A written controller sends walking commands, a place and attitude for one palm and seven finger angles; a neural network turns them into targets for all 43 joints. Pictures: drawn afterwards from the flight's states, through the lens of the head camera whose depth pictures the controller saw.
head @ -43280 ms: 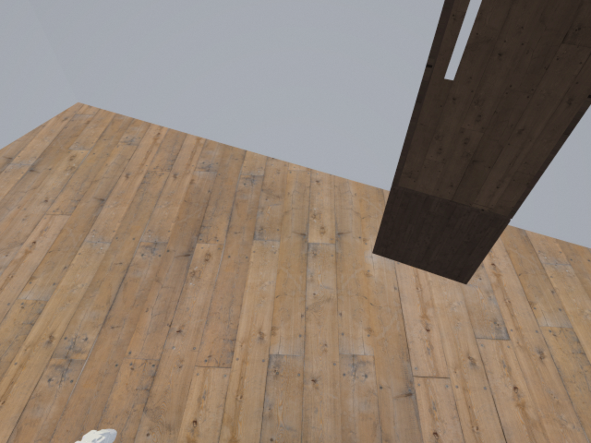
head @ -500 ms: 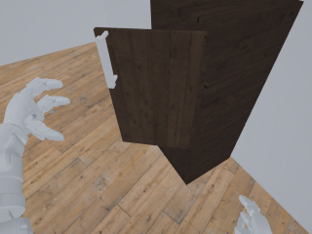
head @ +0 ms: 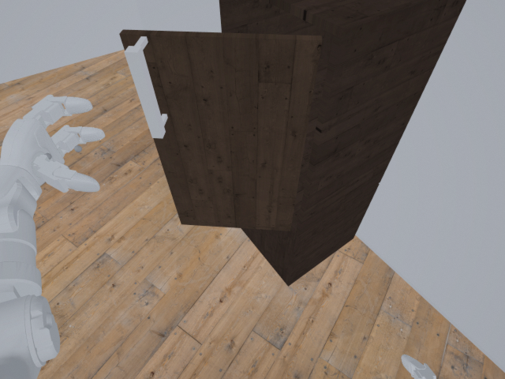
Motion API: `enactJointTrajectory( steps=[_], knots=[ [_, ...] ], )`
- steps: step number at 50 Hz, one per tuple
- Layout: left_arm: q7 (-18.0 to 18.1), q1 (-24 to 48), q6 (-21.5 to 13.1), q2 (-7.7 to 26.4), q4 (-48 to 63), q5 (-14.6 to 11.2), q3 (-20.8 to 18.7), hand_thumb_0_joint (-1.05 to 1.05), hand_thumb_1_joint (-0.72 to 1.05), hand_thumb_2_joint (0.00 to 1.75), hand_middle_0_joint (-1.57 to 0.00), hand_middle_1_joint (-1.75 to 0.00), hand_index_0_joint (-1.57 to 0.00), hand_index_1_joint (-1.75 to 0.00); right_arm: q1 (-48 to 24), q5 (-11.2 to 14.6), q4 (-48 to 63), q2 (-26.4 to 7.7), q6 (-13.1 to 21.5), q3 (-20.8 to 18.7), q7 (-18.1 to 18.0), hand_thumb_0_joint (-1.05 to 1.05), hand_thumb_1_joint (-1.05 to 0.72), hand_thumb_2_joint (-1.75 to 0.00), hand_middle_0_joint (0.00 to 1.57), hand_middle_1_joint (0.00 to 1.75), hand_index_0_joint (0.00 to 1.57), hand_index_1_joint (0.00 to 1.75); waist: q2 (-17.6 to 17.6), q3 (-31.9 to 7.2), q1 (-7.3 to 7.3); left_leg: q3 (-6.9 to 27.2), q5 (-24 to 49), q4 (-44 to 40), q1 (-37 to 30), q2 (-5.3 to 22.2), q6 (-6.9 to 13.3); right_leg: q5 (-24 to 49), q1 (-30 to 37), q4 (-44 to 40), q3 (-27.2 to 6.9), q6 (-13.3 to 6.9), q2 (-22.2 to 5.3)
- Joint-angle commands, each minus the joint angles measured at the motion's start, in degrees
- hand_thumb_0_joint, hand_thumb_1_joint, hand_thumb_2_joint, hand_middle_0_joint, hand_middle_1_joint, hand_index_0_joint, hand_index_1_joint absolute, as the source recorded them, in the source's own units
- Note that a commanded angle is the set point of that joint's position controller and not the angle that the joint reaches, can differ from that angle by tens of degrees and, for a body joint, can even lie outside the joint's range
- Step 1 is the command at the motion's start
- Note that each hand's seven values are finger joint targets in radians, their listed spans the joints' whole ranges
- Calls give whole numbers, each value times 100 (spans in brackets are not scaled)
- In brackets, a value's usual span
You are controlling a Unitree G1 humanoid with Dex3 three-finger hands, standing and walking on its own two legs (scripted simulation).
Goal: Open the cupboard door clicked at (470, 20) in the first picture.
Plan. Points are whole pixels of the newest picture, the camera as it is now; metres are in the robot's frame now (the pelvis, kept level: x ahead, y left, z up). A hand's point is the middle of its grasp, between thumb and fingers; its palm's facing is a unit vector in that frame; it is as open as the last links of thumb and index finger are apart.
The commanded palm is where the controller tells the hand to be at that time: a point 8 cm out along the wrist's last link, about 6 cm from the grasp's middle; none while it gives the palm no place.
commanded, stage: move the hooked fingers beside the handle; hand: left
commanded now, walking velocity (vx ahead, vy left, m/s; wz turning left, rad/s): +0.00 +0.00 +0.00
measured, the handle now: (151, 90) +0.58 +0.21 +0.16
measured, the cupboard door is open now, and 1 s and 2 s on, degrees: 50 50 50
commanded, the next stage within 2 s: slide the fingers in behind the handle in 1.88 s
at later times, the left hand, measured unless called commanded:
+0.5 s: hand (103, 114) +0.48 +0.26 +0.18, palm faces -0.03 -1.00 -0.02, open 14.0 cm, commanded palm +0.47 +0.32 +0.17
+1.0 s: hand (114, 89) +0.55 +0.27 +0.17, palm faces -0.03 -1.00 +0.00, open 14.0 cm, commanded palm +0.53 +0.32 +0.16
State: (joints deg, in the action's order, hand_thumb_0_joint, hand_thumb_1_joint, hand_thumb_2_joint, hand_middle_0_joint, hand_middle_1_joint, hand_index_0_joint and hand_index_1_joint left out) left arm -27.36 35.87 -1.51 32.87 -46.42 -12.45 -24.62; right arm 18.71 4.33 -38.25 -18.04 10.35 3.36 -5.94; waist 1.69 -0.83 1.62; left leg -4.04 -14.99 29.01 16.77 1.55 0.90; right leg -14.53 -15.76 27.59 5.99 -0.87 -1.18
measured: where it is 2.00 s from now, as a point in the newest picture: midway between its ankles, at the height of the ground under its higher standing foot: outside the picture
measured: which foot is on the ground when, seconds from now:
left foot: down 0.00-1.00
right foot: down 0.00-1.00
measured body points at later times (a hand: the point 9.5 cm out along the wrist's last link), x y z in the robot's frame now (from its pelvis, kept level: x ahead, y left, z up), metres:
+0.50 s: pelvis +0.01 +0.01 -0.01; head +0.07 +0.01 +0.44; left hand +0.47 +0.32 +0.18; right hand +0.03 -0.27 -0.12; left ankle +0.00 +0.11 -0.74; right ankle +0.00 -0.11 -0.74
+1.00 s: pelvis +0.02 +0.02 -0.01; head +0.14 +0.03 +0.42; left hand +0.55 +0.32 +0.18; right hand -0.04 -0.26 -0.11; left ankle +0.00 +0.11 -0.74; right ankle +0.00 -0.11 -0.74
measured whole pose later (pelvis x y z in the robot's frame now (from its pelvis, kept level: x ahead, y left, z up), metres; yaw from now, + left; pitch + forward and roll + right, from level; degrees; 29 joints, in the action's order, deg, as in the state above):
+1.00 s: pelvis +0.02 +0.02 -0.01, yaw -2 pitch +17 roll -2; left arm -28.9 66.9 -8.8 50.9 -77.8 -3.4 -28.3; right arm 27.2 1.4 -38.6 -18.9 -1.7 2.6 -4.7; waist 1.2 -2.5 11.5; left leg -5.0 -19.0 36.6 34.7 3.0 1.9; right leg -15.4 -32.5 31.0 4.6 0.3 -0.1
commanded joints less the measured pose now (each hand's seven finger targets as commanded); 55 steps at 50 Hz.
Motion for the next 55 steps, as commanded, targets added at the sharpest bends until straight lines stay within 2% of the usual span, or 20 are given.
enactJointTrajectory(
  steps=[1, 4, 6, 8, 14, 15, 18, 20, 22, 26, 28, 33, 37, 40, 42, 47, 51, 52, 53, 55],
  knots=[
    [-91, 2792, -588, 1830, 965, -130, -275, 0, -50, 30, -30, -120, -30, -120, 76, -40, 661, -861, 194, -364, -59, 0, -90, -90, 20, 30, 20, 30, 193, -1814, 137, 516, 1601, -183, -1070, -108, 145, 1576, 150, -225, -327, -90, 129],
    [-120, 2982, -572, 1630, 486, -113, -84, 0, -50, 30, -30, -120, -30, -120, 137, -38, 576, -878, 134, -367, -43, 0, -90, -90, 20, 30, 20, 30, 207, -1557, 218, 505, 1479, -171, -911, -116, 139, 1520, -107, -220, -324, -68, 129],
    [-88, 3067, -597, 1997, 155, -77, -343, 0, -50, 30, -30, -120, -30, -120, 266, -58, 531, -942, 54, -389, -34, 0, -90, -90, 20, 30, 20, 30, -101, -1602, 184, 490, 1461, -148, -728, -109, 152, 1546, -7, -191, -334, -59, 123],
    [-67, 3352, -650, 2063, 109, 40, -273, 0, -50, 30, -30, -120, -30, -120, 278, -61, 561, -932, 0, -373, -24, 0, -90, -90, 20, 30, 20, 30, 283, -1677, 223, 494, 1500, -131, -711, -125, 134, 1575, -79, -130, -358, -60, 113],
    [-46, 3870, -989, 2267, -164, 125, -357, 0, -50, 30, -30, -120, -30, -120, 562, -117, 488, -959, -158, -424, -2, 0, -90, -90, 20, 30, 20, 30, 270, -2054, 310, 534, 1829, 15, -833, -78, 134, 1770, -131, -33, -367, -38, 147],
    [-63, 3938, -1036, 2211, -127, 154, -277, 0, -50, 30, -30, -120, -30, -120, 596, -121, 481, -967, -180, -432, 3, 0, -90, -90, 20, 30, 20, 30, 466, -2165, 328, 550, 1942, 36, -948, -72, 114, 1774, -197, -9, -366, -46, 151],
    [-94, 4124, -974, 2387, -740, 188, -326, 0, -50, 30, -30, -120, -30, -120, 726, -128, 376, -1025, -309, -417, -6, 0, -90, -90, 20, 30, 20, 30, 190, -1842, 449, 525, 1610, 60, -564, -79, 144, 1617, -357, -45, -374, -10, 162],
    [-89, 4348, -1018, 2352, -787, 255, -226, 0, -50, 30, -30, -120, -30, -120, 822, -148, 343, -1040, -352, -442, -8, 0, -90, -90, 20, 30, 20, 30, 231, -1945, 507, 553, 1579, 76, -592, -75, 147, 1546, -444, -33, -372, -7, 158],
    [-80, 4506, -1083, 2497, -748, 299, -301, 0, -50, 30, -30, -120, -30, -120, 895, -172, 333, -1045, -407, -445, -4, 0, -90, -90, 20, 30, 20, 30, 567, -2224, 487, 572, 1879, 155, -781, -67, 115, 1680, -465, 29, -381, -27, 172],
    [-91, 4701, -1085, 2667, -1314, 323, -321, 0, -50, 30, -30, -120, -30, -120, 1089, -185, 248, -1096, -560, -434, -20, 0, -90, -90, 20, 30, 20, 30, 150, -2028, 621, 539, 1710, 214, -389, -48, 163, 1649, -523, 38, -390, 4, 190],
    [-93, 4929, -1072, 2954, -1420, 439, -413, 0, -50, 30, -30, -120, -30, -120, 1164, -186, 216, -1132, -619, -438, -29, 0, -90, -90, 20, 30, 20, 30, 345, -2105, 671, 537, 1653, 271, -311, -65, 165, 1663, -597, 60, -441, 30, 181],
    [-115, 5206, -1171, 3107, -1510, 549, -449, 0, -50, 30, -30, -120, -30, -120, 1402, -244, 202, -1136, -786, -465, 0, 0, -90, -90, 20, 30, 20, 30, 554, -2534, 734, 591, 2097, 422, -535, -28, 133, 1858, -704, 145, -423, 38, 222],
    [-153, 5286, -1080, 3236, -1843, 594, -456, 0, -50, 30, -30, -120, -30, -120, 1530, -244, 185, -1171, -924, -466, -5, 0, -90, -90, 20, 30, 20, 30, 380, -2388, 829, 559, 2070, 491, -291, -18, 168, 1918, -783, 142, -430, 69, 246],
    [-127, 5447, -1012, 3364, -2038, 753, -409, 0, -50, 30, -30, -120, -30, -120, 1631, -257, 182, -1172, -1002, -450, 1, 0, -90, -90, 20, 30, 20, 30, 587, -2307, 901, 574, 1931, 542, -158, -20, 167, 1773, -964, 149, -435, 66, 240],
    [-114, 5823, -1078, 3463, -1862, 770, -408, 0, -50, 30, -30, -120, -30, -120, 1731, -283, 161, -1195, -1049, -458, -9, 0, -90, -90, 20, 30, 20, 30, 719, -2566, 981, 611, 2148, 598, -339, 6, 153, 1868, -1016, 181, -434, 78, 263],
    [-194, 5565, -1118, 3494, -1861, 774, -503, 0, -50, 30, -30, -120, -30, -120, 1888, -322, 180, -1175, -1168, -474, 34, 0, -90, -90, 20, 30, 20, 30, 955, -2943, 899, 654, 2861, 748, -637, 58, 91, 2183, -1072, 302, -378, 51, 307],
    [-279, 5145, -1070, 3320, -1688, 660, -560, 0, -50, 30, -30, -120, -30, -120, 1919, -340, 254, -1157, -1256, -517, 111, 0, -90, -90, 20, 30, 20, 30, 959, -3050, 773, 656, 3370, 807, -821, 101, 68, 2329, -1085, 343, -314, 21, 353],
    [-289, 5065, -1050, 3477, -1607, 643, -715, 0, -50, 30, -30, -120, -30, -120, 1924, -340, 261, -1168, -1289, -534, 132, 0, -90, -90, 20, 30, 20, 30, 831, -3114, 738, 652, 3482, 818, -809, 110, 82, 2478, -986, 342, -330, 47, 358],
    [-291, 4850, -1015, 3643, -1645, 651, -854, 0, -50, 30, -30, -120, -30, -120, 1910, -325, 305, -1173, -1328, -534, 143, 0, -90, -90, 20, 30, 20, 30, 816, -3040, 667, 639, 3443, 813, -726, 97, 88, 2448, -962, 342, -331, 52, 349],
    [-277, 4921, -956, 3504, -1604, 676, -708, 0, -50, 30, -30, -120, -30, -120, 1838, -313, 341, -1147, -1370, -529, 169, 0, -90, -90, 20, 30, 20, 30, 776, -2702, 721, 576, 3094, 772, -472, 69, 119, 2355, -1002, 310, -322, 62, 346]
  ],
)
